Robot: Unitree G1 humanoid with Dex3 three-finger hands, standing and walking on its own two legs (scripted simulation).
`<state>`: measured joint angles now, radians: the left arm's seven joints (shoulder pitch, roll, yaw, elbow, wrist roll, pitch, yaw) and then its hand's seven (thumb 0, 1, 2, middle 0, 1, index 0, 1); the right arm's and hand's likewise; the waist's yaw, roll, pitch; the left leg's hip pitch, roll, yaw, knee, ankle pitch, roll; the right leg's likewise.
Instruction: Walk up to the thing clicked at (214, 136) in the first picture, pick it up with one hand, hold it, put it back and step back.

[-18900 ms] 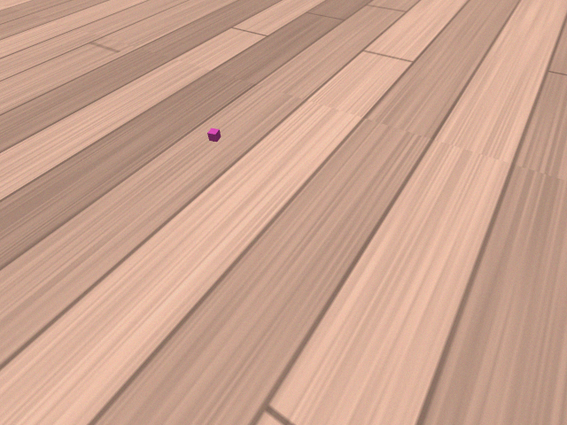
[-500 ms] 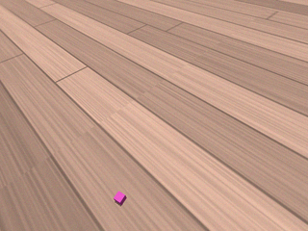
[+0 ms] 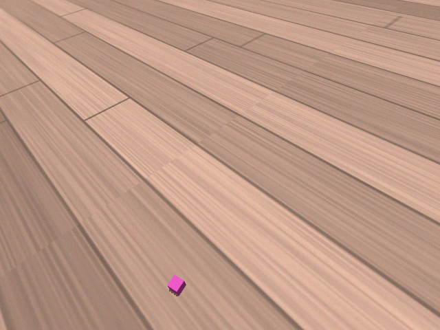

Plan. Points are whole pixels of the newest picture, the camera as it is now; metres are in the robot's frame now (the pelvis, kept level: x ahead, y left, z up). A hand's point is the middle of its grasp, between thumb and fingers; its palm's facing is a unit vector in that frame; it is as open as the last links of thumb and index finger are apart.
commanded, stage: walk up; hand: left
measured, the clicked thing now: (176, 285) +0.44 +0.30 -0.75
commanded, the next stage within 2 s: stand in 1.50 s
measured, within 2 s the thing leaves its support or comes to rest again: neither
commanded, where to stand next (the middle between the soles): +0.06 +0.06 m, yaw -1 degrees
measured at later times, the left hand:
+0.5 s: hand out of the picture +0.11 +0.32 -0.16, palm faces -0.02 -0.93 -0.37, open 7.4 cm
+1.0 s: hand out of the picture +0.14 +0.31 -0.15, palm faces -0.03 -0.93 -0.37, open 7.4 cm
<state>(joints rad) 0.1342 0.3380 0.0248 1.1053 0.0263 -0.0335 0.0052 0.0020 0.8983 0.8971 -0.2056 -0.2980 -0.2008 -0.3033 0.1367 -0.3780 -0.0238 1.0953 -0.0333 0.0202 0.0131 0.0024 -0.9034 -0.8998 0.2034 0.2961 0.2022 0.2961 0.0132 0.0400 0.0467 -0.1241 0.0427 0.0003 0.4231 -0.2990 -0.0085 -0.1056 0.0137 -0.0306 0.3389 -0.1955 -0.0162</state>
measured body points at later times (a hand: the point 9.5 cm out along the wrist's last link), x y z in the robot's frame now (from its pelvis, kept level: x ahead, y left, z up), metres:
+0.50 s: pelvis +0.03 +0.06 +0.00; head +0.05 +0.06 +0.45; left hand +0.11 +0.37 -0.13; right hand +0.13 -0.23 -0.13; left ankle +0.01 +0.16 -0.75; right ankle +0.01 -0.08 -0.75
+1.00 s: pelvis +0.04 +0.05 +0.00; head +0.05 +0.05 +0.45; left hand +0.14 +0.36 -0.12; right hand +0.12 -0.25 -0.13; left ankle +0.01 +0.16 -0.75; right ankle +0.01 -0.08 -0.75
